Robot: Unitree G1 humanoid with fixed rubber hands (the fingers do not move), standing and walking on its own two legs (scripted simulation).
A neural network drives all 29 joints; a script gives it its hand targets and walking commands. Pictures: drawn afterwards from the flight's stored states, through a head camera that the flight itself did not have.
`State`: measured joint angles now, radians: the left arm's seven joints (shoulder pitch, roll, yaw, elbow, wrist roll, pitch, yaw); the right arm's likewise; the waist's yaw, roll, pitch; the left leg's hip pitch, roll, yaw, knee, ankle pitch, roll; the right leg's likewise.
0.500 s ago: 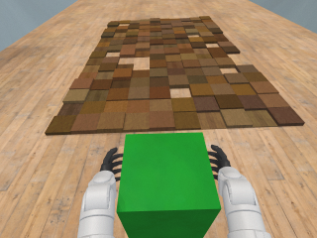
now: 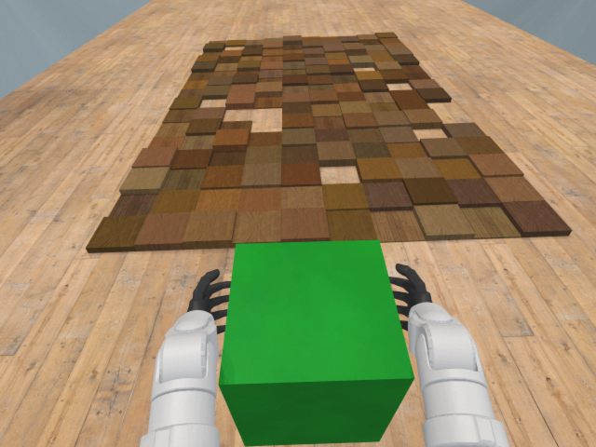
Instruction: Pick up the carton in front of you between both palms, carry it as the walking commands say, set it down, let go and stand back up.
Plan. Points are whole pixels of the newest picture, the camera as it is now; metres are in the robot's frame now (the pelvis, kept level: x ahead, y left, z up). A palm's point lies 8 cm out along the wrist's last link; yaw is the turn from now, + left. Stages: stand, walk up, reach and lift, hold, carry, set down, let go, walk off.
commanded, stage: hold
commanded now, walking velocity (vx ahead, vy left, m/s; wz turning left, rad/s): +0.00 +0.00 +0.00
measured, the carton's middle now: (310, 346) +0.29 +0.00 -0.02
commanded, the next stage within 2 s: carry in 0.50 s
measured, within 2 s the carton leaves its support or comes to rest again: neither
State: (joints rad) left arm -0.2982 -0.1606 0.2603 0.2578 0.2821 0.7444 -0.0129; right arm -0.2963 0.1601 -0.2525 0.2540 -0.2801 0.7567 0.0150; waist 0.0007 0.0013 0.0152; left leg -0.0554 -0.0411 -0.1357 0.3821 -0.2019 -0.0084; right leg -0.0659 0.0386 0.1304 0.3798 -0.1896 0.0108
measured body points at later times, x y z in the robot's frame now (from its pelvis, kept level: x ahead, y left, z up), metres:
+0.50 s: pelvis +0.01 +0.00 +0.00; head -0.04 +0.00 +0.45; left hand +0.31 +0.15 +0.04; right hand +0.31 -0.15 +0.04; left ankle +0.02 +0.13 -0.74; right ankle +0.02 -0.13 -0.74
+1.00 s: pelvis +0.16 +0.01 -0.01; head +0.14 +0.01 +0.44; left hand +0.41 +0.16 +0.07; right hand +0.42 -0.14 +0.07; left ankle +0.04 +0.11 -0.70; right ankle +0.11 -0.08 -0.75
